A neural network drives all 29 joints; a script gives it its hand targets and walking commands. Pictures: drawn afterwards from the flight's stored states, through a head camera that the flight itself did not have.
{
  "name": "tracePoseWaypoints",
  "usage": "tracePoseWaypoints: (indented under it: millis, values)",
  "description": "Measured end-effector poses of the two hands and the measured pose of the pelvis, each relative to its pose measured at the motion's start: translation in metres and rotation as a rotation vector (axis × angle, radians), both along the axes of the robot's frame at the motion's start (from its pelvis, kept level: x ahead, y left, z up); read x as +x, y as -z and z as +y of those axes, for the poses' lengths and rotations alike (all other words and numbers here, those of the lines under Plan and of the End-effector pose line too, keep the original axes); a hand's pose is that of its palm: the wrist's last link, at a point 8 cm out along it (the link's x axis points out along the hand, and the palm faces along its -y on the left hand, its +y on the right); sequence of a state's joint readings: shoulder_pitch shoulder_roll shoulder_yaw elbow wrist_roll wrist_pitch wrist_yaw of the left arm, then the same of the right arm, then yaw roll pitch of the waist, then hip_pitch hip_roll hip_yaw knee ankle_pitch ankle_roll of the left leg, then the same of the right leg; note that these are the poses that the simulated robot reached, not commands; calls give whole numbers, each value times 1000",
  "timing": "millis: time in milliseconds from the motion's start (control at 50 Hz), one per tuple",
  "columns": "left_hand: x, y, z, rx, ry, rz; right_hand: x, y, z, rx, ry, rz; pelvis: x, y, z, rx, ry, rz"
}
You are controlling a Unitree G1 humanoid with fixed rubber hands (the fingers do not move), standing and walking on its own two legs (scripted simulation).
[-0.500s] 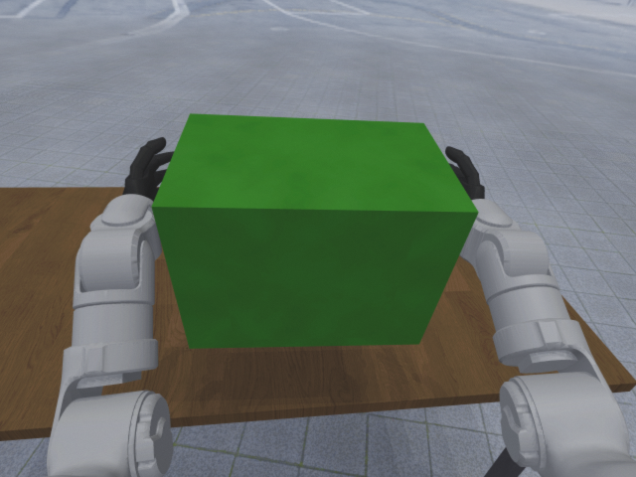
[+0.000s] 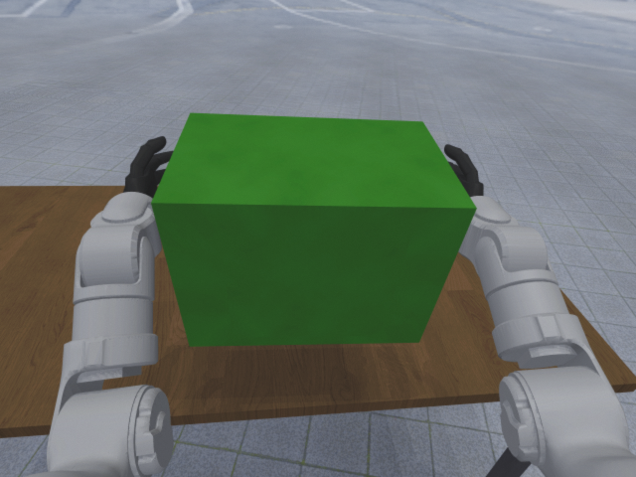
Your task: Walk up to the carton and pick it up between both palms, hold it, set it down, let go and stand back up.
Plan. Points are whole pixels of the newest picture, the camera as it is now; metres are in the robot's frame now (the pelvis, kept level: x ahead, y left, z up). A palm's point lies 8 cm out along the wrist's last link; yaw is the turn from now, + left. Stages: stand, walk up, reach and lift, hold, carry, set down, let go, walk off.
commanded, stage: hold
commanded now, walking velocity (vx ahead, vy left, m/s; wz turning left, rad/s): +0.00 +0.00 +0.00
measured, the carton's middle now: (308, 231) +0.37 +0.00 +0.19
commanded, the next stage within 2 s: none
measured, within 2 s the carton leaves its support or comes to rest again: neither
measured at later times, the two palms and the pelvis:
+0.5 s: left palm (145, 203) +0.36 +0.19 +0.23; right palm (467, 208) +0.37 -0.19 +0.23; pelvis +0.00 +0.00 +0.00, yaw +0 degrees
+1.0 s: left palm (145, 202) +0.37 +0.19 +0.23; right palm (464, 206) +0.37 -0.19 +0.23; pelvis +0.00 +0.00 +0.00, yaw +0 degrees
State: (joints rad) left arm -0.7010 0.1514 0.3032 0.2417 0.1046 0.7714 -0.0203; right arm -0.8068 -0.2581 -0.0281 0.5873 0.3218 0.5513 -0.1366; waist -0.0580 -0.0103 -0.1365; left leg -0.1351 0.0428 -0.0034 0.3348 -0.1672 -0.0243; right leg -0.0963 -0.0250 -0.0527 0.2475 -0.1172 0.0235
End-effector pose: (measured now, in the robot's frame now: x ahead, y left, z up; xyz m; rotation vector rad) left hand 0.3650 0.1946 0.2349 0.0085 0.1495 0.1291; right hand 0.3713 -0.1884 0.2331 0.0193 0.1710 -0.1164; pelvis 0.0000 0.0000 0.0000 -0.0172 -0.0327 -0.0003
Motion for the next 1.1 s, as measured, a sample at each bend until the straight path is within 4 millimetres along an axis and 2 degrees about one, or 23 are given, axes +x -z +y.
tracePoseWaypoints:
  millis: [640, 860, 1100]
  values:
    - [-4, 2, -1, 2, -1, 3, -4, 2, -1, 4, -1, 2, -3, 0, 0, 0, 2, -6]
    - [-2, -5, 1, 8, -2, -17, -1, -2, 1, 8, -3, -18, -2, 0, -1, 0, -5, 5]
    - [0, 0, -3, 12, 10, -14, -2, 0, -3, 1, 6, -15, 2, 0, 1, 0, -1, 2]
